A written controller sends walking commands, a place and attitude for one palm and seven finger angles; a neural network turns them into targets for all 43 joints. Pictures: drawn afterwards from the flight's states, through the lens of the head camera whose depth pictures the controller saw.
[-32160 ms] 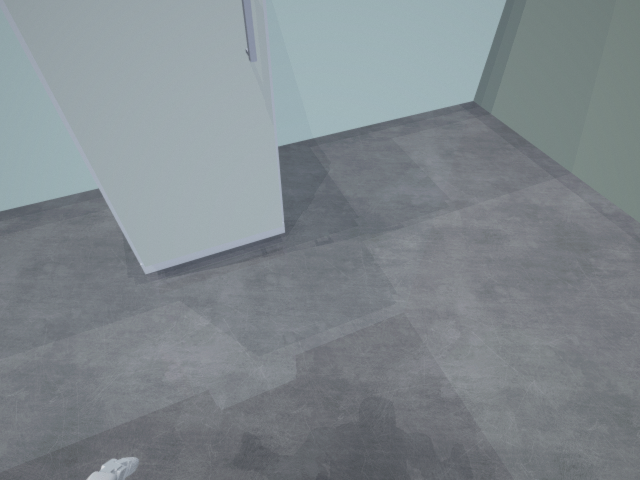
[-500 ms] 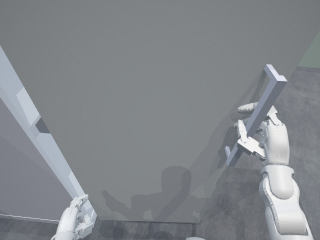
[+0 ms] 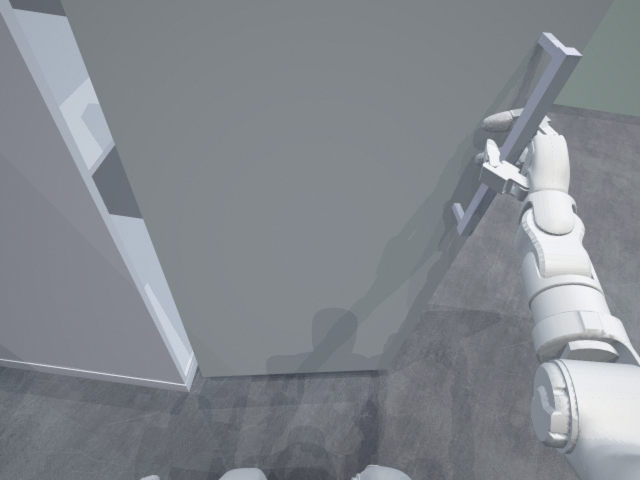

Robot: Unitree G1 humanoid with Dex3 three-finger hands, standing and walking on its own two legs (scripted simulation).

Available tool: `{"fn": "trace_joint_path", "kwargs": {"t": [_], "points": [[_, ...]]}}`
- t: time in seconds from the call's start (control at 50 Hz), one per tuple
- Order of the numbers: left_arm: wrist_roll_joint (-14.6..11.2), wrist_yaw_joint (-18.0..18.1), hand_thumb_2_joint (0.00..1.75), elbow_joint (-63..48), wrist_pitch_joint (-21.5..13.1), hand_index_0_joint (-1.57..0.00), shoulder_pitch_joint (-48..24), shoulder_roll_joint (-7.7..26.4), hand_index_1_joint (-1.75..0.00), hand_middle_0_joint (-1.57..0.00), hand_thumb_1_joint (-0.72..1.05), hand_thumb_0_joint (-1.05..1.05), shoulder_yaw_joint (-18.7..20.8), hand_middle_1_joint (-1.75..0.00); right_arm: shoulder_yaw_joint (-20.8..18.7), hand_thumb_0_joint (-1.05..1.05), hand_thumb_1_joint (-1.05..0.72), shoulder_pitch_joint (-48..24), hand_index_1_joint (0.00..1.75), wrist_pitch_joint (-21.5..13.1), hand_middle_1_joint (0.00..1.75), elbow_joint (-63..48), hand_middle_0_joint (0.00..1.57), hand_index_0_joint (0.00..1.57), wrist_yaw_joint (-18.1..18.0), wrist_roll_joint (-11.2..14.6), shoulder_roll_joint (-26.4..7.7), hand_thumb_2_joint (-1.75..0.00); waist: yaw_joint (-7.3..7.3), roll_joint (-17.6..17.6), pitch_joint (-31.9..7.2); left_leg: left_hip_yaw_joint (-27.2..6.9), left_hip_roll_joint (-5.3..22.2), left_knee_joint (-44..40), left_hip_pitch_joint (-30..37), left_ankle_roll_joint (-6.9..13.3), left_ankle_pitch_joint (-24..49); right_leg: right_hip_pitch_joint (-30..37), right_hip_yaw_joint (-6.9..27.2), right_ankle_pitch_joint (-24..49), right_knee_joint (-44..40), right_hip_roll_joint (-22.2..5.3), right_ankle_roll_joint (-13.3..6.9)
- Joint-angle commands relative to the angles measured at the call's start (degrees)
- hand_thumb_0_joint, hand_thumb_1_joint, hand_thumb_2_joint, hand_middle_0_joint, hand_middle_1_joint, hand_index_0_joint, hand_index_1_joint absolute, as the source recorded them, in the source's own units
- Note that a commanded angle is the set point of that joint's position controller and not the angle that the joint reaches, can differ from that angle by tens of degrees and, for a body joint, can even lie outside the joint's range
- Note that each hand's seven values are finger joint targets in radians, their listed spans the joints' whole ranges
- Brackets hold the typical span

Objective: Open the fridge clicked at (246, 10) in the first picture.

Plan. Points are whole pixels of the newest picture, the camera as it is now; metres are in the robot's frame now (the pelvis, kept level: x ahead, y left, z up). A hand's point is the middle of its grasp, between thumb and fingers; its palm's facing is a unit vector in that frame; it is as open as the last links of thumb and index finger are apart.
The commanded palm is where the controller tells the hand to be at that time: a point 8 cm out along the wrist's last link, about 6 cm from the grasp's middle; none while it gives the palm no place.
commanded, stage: stop walking and hold the door back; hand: right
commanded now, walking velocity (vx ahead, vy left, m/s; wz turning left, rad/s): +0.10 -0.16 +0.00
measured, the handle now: (499, 151) +0.49 -0.18 +0.18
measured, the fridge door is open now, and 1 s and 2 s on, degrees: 80 77 75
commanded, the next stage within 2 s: loosen the grip on the handle in 0.72 s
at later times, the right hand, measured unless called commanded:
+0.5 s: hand (492, 169) +0.46 -0.17 +0.18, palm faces +0.03 +0.98 -0.18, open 5.5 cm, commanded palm +0.44 -0.23 +0.16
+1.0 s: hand (504, 161) +0.46 -0.18 +0.19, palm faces +0.01 +0.99 -0.13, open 7.3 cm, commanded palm +0.42 -0.22 +0.17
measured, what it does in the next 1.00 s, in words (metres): steps on the spot: right foot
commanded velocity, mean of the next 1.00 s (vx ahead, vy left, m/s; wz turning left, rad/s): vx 0.01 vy -0.01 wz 0.00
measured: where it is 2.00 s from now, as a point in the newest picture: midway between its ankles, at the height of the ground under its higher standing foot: outside the picture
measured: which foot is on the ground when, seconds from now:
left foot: down 0.00-1.00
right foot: up 0.00-0.30, down 0.32-1.00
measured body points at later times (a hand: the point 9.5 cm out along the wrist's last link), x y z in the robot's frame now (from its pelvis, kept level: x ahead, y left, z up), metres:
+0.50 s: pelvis +0.04 -0.04 +0.01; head +0.07 -0.04 +0.46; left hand +0.15 +0.22 -0.09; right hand +0.45 -0.22 +0.19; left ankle +0.06 +0.09 -0.72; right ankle +0.06 -0.16 -0.72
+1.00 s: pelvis +0.01 -0.04 +0.01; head +0.03 -0.04 +0.46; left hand +0.12 +0.23 -0.08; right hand +0.45 -0.23 +0.20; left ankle +0.06 +0.09 -0.72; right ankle +0.06 -0.16 -0.72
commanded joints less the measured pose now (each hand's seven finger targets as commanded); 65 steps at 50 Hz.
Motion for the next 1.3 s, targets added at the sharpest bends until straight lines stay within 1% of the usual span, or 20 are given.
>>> {"fn": "trace_joint_path", "kwargs": {"t": [0.0,0.06,0.2,0.36,0.38,0.52,0.58,0.78,0.8,0.82,0.84,0.86,0.92,0.96,1.0,1.1,1.18,1.2,1.22,1.28], "points": [[0.02,0.85,0.9,-6.39,-5.5,-0.2,-2.2,8.77,-0.3,-0.2,0.9,0.0,3.04,-0.3,-10.1,0.0,-0.9,-27.72,1.4,-3.14,1.4,-6.21,0.45,0.45,-0.56,-0.46,-22.5,-0.9,-0.19,17.44,-15.8,-22.59,17.67,-21.6,12.84,4.25,-16.25,-11.25,2.91,3.49,10.6,-1.72,1.1],[0.46,0.8,0.9,-7.49,-5.92,-0.2,-1.97,8.64,-0.3,-0.2,0.9,0.0,2.3,-0.3,-12.73,0.0,-0.9,-23.12,1.4,-4.61,1.4,-5.03,0.45,0.45,-0.29,-0.82,-25.09,-0.9,-0.58,14.15,-18.36,-14.61,15.68,-19.6,15.28,3.28,-3.86,-6.75,-1.35,5.75,0.9,-1.15,1.46],[1.1,0.06,0.9,-12.36,-5.97,-0.2,-3.31,8.64,-0.3,-0.2,0.9,0.0,2.74,-0.3,-13.97,0.0,-0.9,-11.48,1.4,-5.89,1.4,-18.34,0.45,0.45,-0.1,-0.27,-22.9,-0.9,-1.74,13.87,-20.8,-10.77,13.11,-16.48,17.27,2.29,11.79,5.58,-6.6,10.09,-19.54,0.27,1.53],[0.41,-1.31,0.9,-17.2,-3.85,-0.2,-7.73,7.6,-0.3,-0.2,0.9,0.0,2.99,-0.3,-7.65,0.0,-0.9,3.62,1.4,-6.61,1.4,-41.27,0.45,0.45,0.96,0.04,-11.37,-0.9,-0.81,-5.08,-23.24,-3.45,2.5,-5.44,9.06,-3.45,20.61,20.62,0.23,41.13,-26.36,-9.48,-2.34],[0.57,-1.23,0.9,-16.65,-3.61,-0.2,-7.92,8.04,-0.3,-0.2,0.9,0.0,2.8,-0.3,-9.09,0.0,-0.9,1.91,1.4,-6.88,1.4,-42.69,0.45,0.45,0.55,-0.37,-13.9,-0.9,-0.97,-7.23,-23.23,-2.45,1.76,-4.35,9.14,-3.79,16.96,18.8,0.89,38.95,-27.05,-10.01,-2.44],[0.85,-0.1,0.9,-14.98,-3.12,-0.2,-7.42,7.19,-0.3,-0.2,0.9,0.0,2.61,-0.3,-1.81,0.0,-0.9,-2.76,1.4,-5.68,1.4,-42.71,0.45,0.45,0.14,0.41,-7.89,-0.9,-0.15,3.47,-21.54,-6.93,3.66,-8.93,6.76,-3.33,17.96,17.62,-2.06,24.02,-25.12,-7.09,-0.72],[1.0,0.17,0.9,-14.09,-2.49,-0.2,-7.12,7.23,-0.3,-0.2,0.9,0.0,2.7,-0.3,-4.51,0.0,-0.9,-1.34,1.4,-5.12,1.4,-39.28,0.45,0.45,-0.37,0.07,-10.75,-0.9,-0.64,5.52,-22.13,-7.22,4.09,-9.42,6.3,-3.38,20.45,18.63,-2.24,26.09,-24.36,-6.8,-0.57],[0.87,0.69,0.9,-14.14,-0.97,-0.2,-8.81,6.71,-0.3,-0.2,0.9,0.0,2.02,-0.3,-1.63,0.0,-0.9,-3.84,1.4,-4.79,1.4,-33.21,0.45,0.45,-0.5,0.31,-7.77,-0.9,-1.21,5.28,-19.64,-6.08,3.44,-11.26,5.94,-3.69,11.72,15.59,-1.25,21.4,-27.49,-6.91,-0.93],[2.16,-1.29,0.9,-15.69,-4.56,-0.2,-7.7,7.05,-0.3,-0.2,0.9,0.0,6.73,-0.3,-17.44,0.0,-0.9,-41.55,1.4,-5.95,1.4,-39.31,0.45,0.45,0.7,-7.28,-33.07,-0.9,-3.18,16.51,-12.74,-9.94,3.32,-15.58,5.71,-1.62,17.26,11.93,-3.09,20.95,-26.57,-6.63,-1.89],[2.41,-2.95,0.9,-11.03,-6.68,-0.2,-5.68,11.38,-0.3,-0.2,0.9,0.0,9.18,-0.3,-19.83,0.0,-0.78,-43.19,1.4,-1.23,1.4,-27.16,0.45,0.45,4.46,-6.38,-32.73,-0.84,2.73,-6.3,-29.99,-2.91,1.26,-3.34,8.05,1.93,24.66,14.88,0.32,34.7,-33.37,-2.3,1.15],[0.28,-2.94,0.9,-13.14,-7.77,-0.2,-0.7,8.44,-0.3,-0.2,0.9,0.0,5.67,-0.3,-5.79,0.0,-0.66,-23.77,1.4,-0.24,1.4,-19.46,0.45,0.45,5.84,-5.79,-14.18,-0.78,2.67,2.27,-29.55,0.16,-0.77,-4.18,2.62,0.4,19.99,20.28,-0.93,45.3,-27.83,-1.83,3.84],[0.05,-3.42,0.9,-12.31,-6.98,-0.2,1.53,7.97,-0.3,-0.2,0.9,0.0,5.41,-0.3,-4.98,0.0,-0.54,-12.6,1.4,-0.68,1.4,-18.64,0.45,0.45,7.62,-3.72,-6.14,-0.73,2.03,4.65,-30.62,0.12,-1.3,-5.7,0.68,-0.84,18.83,21.14,-0.37,45.21,-25.84,-2.2,4.12],[0.9,-4.02,0.9,-13.84,-7.3,-0.2,-2.05,9.31,-0.3,-0.2,0.9,0.0,4.17,-0.3,-11.75,0.0,-0.17,-10.16,1.4,-4.29,1.4,-20.4,0.45,0.45,8.36,3.67,-10.97,-0.55,-0.45,-0.52,-28.72,-1.16,-0.54,-8.71,3.93,-0.71,12.3,17.63,-1.77,24.6,-27.2,-0.42,2.14],[0.57,-4.94,0.9,-14.65,-7.98,-0.2,-1.61,8.98,-0.3,-0.2,0.9,0.0,4.06,-0.3,-2.63,0.0,0.07,-12.97,1.4,-8.1,1.4,-20.88,0.45,0.45,8.11,2.14,-3.77,-0.43,2.05,4.58,-21.67,-1.17,-0.7,-9.67,-1.04,-1.27,3.54,11.13,-1.81,12.66,-27.64,-0.75,0.81],[0.63,-5.19,0.9,-14.73,-8.21,-0.2,-0.8,10.04,-0.3,-0.2,0.9,0.0,4.15,-0.3,-3.38,0.0,0.31,-14.18,1.4,-11.54,1.4,-17.14,0.45,0.45,6.29,-1.36,-8.73,-0.32,2.68,8.75,-16.9,-2.15,-0.37,-10.36,-4.58,-1.49,-5.36,5.21,-1.57,2.48,-27.68,-0.53,-0.13],[0.03,-5.09,0.9,-14.99,-8.7,-0.2,0.32,10.48,-0.3,-0.2,0.9,0.0,4.29,-0.3,-2.08,0.0,0.55,-19.46,1.32,-16.11,1.32,-15.65,0.38,0.38,6.16,-3.27,-13.33,-0.2,3.5,6.58,-18.94,-5.95,0.36,-11.62,-5.11,-1.78,-15.3,1.11,-3.86,-0.77,-24.32,1.4,-1.02],[-0.64,-4.23,0.9,-14.01,-9.52,-0.2,1.38,10.61,-0.3,-0.2,0.9,0.0,4.53,-0.3,-3.51,0.0,0.55,-23.3,1.25,-16.05,1.25,-17.59,0.33,0.33,7.62,0.19,-14.86,-0.2,3.24,4.03,-24.18,-8.2,0.28,-12.16,-2.08,-1.73,-16.0,1.08,-3.14,-0.33,-23.13,1.93,-0.97],[-0.51,-3.73,0.9,-13.33,-9.24,-0.2,1.46,11.5,-0.3,-0.2,0.9,0.0,4.78,-0.3,-11.99,0.0,0.55,-20.86,1.23,-15.96,1.23,-16.2,0.32,0.32,7.38,0.81,-24.54,-0.2,1.34,6.03,-25.15,-10.31,0.85,-13.21,1.14,-1.88,-18.4,-1.54,-3.19,0.63,-22.36,1.93,-0.98],[-0.35,-3.62,0.9,-13.17,-8.79,-0.2,1.22,11.53,-0.3,-0.2,0.9,0.0,4.44,-0.3,-11.59,0.0,0.55,-20.4,1.22,-16.03,1.22,-16.89,0.3,0.3,7.23,0.66,-25.58,-0.2,1.47,4.66,-25.62,-10.82,1.01,-12.86,2.6,-1.96,-17.18,-2.79,-2.78,2.09,-22.17,2.16,-1.13],[-0.39,-3.84,0.9,-13.89,-9.38,-0.2,0.52,10.1,-0.3,-0.2,0.9,0.0,4.22,-0.3,-7.88,0.0,0.55,-17.86,1.17,-16.73,1.17,-19.36,0.26,0.26,8.07,1.41,-19.59,-0.2,1.6,4.53,-24.14,-11.0,0.79,-12.89,1.74,-2.02,-16.29,-2.85,-2.32,2.44,-22.03,1.98,-1.35]]}}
